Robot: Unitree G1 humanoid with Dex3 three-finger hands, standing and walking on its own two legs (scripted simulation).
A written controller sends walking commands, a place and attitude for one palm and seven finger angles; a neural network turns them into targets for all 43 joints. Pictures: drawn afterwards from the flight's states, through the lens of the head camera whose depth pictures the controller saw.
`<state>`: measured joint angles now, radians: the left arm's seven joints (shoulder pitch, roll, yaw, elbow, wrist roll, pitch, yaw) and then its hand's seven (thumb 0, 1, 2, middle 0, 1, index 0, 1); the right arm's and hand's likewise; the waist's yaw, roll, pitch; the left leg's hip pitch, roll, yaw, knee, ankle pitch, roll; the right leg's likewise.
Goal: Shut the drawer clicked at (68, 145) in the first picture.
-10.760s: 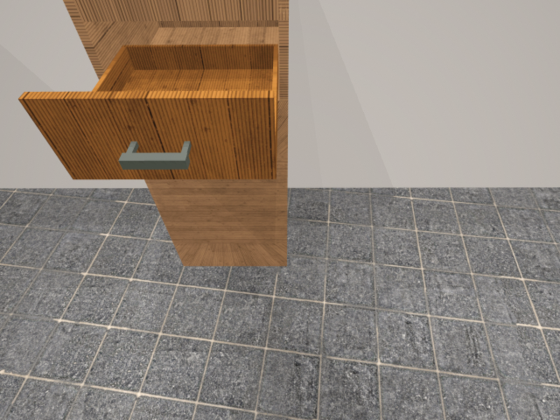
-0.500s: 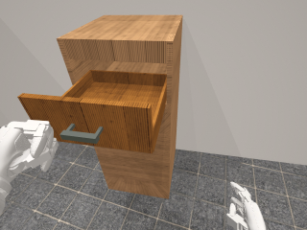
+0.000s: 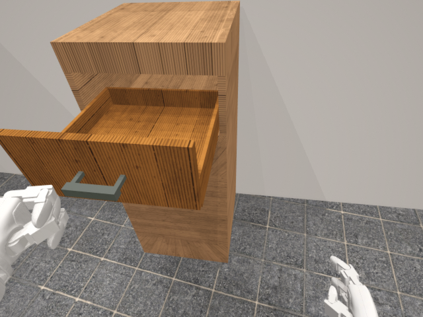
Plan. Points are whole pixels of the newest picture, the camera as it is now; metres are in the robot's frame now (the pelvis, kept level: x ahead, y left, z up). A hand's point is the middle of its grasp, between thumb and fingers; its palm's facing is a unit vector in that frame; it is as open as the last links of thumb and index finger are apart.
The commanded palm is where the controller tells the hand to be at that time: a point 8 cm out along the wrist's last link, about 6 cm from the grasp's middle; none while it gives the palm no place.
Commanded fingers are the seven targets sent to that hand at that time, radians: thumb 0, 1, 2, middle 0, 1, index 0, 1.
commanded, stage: bring the fist close to the handle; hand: left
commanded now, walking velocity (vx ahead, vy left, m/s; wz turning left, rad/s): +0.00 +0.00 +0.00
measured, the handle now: (96, 184) +0.32 +0.26 +0.12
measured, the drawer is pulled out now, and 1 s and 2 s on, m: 0.27 0.27 0.16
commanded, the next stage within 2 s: push the drawer shut in 0.98 s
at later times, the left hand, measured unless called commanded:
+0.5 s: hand (92, 226) +0.23 +0.22 +0.12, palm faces -0.06 -1.00 -0.05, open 3.3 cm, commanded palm +0.20 +0.28 +0.13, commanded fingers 0.00 0.90 0.90 -1.40 -1.60 -1.40 -1.60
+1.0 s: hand (99, 222) +0.24 +0.22 +0.11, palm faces +0.00 -1.00 -0.08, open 3.2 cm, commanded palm +0.22 +0.28 +0.12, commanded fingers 0.00 0.90 0.90 -1.40 -1.60 -1.40 -1.60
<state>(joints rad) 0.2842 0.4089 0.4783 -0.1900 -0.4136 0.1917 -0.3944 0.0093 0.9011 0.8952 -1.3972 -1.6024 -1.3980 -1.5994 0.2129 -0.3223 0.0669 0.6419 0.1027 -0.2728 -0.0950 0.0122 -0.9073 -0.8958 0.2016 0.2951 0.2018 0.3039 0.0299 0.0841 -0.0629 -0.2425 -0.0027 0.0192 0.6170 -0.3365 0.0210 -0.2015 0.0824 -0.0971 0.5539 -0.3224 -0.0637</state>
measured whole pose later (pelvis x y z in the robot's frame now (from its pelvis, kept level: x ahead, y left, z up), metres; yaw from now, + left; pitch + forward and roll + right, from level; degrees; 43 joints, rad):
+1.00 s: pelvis +0.00 +0.03 +0.00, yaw +1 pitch -1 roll +0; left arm 0.20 0.28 0.20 -0.07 -0.27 -0.03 -0.25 0.01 0.90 0.90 -1.40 -1.60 -1.40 -1.60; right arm 0.22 -0.26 0.06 0.64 0.05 -0.23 -0.07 0.01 -0.91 -0.90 0.20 0.30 0.20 0.30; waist 0.01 0.06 -0.02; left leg -0.26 -0.06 0.03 0.57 -0.30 0.06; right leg -0.24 0.03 -0.09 0.56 -0.31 -0.05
